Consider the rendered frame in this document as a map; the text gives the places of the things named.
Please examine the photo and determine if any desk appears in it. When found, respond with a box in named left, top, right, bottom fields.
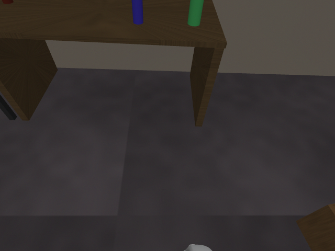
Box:
left=0, top=0, right=227, bottom=127

